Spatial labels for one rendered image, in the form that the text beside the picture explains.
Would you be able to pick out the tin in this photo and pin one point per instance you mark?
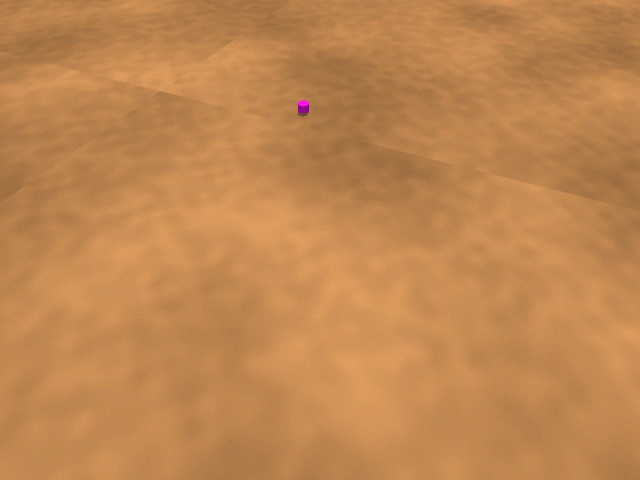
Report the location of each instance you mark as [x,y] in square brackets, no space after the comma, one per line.
[303,106]

